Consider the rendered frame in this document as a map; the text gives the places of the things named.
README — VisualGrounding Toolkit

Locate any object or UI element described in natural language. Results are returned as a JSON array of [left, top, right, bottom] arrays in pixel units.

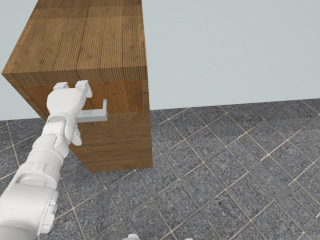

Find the cabinet
[[1, 0, 153, 173]]

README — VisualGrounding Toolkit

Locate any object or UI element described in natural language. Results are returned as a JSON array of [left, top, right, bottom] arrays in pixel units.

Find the drawer
[[23, 79, 143, 117]]

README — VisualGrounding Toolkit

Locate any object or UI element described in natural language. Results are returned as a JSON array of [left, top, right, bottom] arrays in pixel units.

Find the left robot shin
[[128, 234, 139, 239]]

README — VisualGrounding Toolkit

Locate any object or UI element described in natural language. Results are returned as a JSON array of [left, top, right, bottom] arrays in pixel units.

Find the left robot hand
[[46, 80, 93, 146]]

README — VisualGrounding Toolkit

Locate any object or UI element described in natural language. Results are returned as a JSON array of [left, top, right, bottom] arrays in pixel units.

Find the robot left upper arm
[[0, 183, 59, 240]]

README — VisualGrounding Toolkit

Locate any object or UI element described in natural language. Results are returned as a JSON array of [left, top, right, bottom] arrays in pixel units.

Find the left robot forearm
[[0, 112, 76, 209]]

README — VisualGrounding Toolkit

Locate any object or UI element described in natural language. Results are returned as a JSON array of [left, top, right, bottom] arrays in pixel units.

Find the handle
[[75, 99, 108, 123]]

